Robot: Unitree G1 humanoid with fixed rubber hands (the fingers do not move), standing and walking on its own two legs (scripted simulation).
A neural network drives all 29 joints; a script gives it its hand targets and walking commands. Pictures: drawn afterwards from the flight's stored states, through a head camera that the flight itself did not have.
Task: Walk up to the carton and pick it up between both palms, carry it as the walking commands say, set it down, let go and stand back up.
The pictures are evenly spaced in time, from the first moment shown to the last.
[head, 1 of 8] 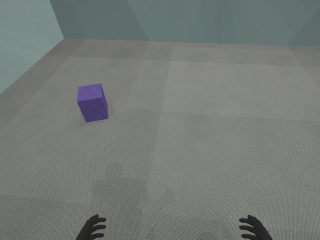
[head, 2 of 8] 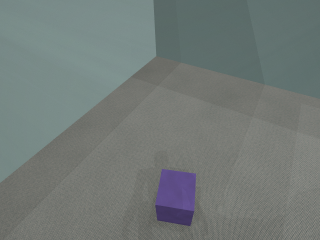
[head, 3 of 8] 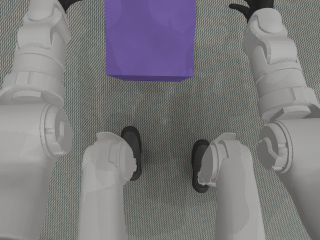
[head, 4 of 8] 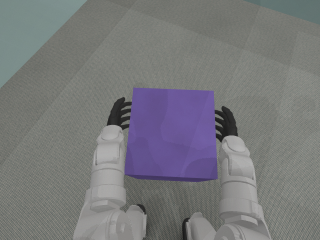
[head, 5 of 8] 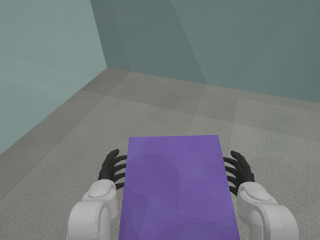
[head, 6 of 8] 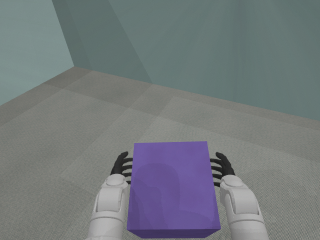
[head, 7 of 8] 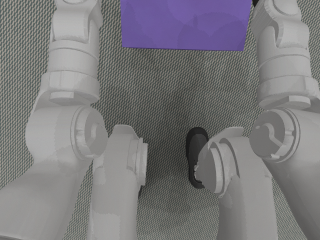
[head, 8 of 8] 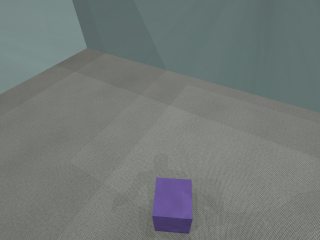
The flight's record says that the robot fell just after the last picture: no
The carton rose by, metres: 0.66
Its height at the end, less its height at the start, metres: +0.00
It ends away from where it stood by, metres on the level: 1.13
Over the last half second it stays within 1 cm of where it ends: yes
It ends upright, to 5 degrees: yes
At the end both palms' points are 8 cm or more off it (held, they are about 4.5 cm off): yes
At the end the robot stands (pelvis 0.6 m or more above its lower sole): yes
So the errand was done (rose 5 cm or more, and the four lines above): yes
